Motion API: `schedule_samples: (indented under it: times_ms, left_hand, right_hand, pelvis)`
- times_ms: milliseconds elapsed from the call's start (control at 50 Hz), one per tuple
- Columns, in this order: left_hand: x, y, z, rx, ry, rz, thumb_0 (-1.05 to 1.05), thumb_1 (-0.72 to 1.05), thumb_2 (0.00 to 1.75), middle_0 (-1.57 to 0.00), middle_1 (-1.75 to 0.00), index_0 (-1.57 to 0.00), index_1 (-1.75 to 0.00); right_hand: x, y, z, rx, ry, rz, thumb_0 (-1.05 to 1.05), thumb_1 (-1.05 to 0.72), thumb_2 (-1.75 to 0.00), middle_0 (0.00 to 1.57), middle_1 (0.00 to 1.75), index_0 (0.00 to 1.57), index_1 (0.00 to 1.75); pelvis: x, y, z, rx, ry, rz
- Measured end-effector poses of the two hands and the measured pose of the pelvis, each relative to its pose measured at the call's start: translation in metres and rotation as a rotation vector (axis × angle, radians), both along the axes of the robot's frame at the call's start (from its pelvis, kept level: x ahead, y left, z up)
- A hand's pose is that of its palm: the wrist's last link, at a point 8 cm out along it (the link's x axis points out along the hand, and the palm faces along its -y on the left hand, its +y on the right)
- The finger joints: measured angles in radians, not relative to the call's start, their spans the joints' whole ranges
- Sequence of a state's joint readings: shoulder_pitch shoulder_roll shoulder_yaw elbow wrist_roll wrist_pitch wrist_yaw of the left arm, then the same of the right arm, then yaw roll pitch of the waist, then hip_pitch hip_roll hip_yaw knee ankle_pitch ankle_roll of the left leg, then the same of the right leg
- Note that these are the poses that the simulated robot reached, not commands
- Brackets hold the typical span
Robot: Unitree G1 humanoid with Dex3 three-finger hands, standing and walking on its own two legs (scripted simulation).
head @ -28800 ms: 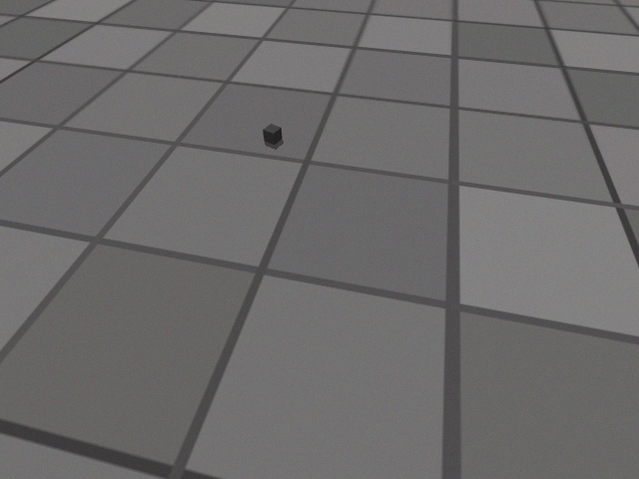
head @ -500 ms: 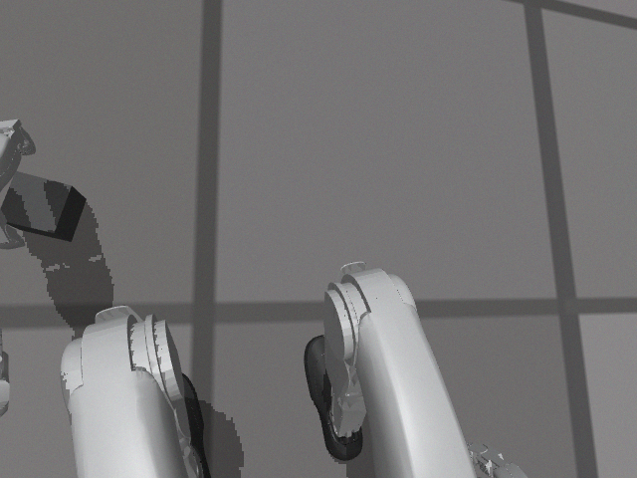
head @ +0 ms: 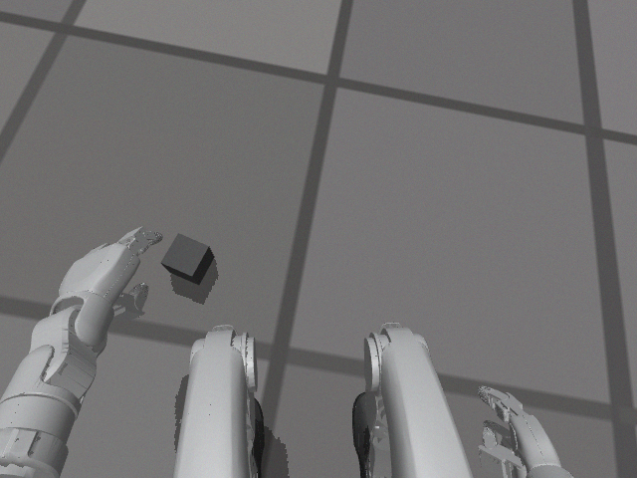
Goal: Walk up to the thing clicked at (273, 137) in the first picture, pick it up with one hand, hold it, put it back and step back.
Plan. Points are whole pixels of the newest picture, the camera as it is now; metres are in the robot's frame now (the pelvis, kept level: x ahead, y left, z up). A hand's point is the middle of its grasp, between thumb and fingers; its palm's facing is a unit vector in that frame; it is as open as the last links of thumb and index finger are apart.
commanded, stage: home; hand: left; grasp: from above
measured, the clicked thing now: (188, 259) +0.50 +0.27 -0.42
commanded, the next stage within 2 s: none
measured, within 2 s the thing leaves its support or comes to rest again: neither
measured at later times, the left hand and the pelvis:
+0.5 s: hand (81, 361) +0.26 +0.20 +0.10, palm faces -0.02 -0.93 -0.37, open 7.5 cm; pelvis +0.05 -0.01 +0.18, yaw +5 degrees
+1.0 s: hand out of the picture +0.23 +0.20 +0.22, palm faces +0.16 -0.97 -0.20, open 7.5 cm; pelvis +0.10 +0.00 +0.26, yaw +7 degrees
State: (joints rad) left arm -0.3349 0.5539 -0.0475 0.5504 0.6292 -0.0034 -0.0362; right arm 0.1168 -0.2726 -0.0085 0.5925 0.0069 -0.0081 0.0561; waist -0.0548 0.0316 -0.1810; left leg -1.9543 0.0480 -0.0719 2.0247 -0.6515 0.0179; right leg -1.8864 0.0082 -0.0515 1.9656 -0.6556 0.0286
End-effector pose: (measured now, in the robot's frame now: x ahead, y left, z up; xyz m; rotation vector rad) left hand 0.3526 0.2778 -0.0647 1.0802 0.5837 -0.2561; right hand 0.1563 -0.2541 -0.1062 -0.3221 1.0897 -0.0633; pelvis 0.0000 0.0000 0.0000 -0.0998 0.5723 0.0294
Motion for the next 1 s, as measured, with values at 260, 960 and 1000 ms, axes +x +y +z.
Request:
schedule_samples:
  times_ms: [260, 960, 1000]
  left_hand:
    - [-0.07, -0.012, 0.101, -0.255, -0.078, 0.339, 0.01, 0.83, 0.92, -0.22, -0.33, -0.22, -0.34]
    - [-0.143, -0.034, 0.308, -0.689, 0.035, 0.826, 0.01, 0.89, 0.89, -0.2, -0.3, -0.2, -0.3]
    - [-0.143, -0.034, 0.307, -0.692, 0.04, 0.826, 0.01, 0.88, 0.89, -0.2, -0.29, -0.2, -0.3]
  right_hand:
    - [0.054, 0.012, 0.096, 0.029, -0.219, -0.018, 0.01, -0.91, -0.89, 0.2, 0.3, 0.2, 0.3]
    - [0.11, 0.032, 0.316, -0.005, -0.539, -0.046, 0.01, -0.9, -0.9, 0.2, 0.3, 0.2, 0.3]
    - [0.114, 0.034, 0.318, -0.005, -0.549, -0.032, 0.01, -0.9, -0.9, 0.2, 0.3, 0.2, 0.3]
  pelvis:
    - [0.009, -0.007, 0.083, 0.03, -0.081, 0.035]
    - [0.095, 0.001, 0.265, 0.076, -0.374, 0.09]
    - [0.095, 0.001, 0.265, 0.077, -0.377, 0.092]
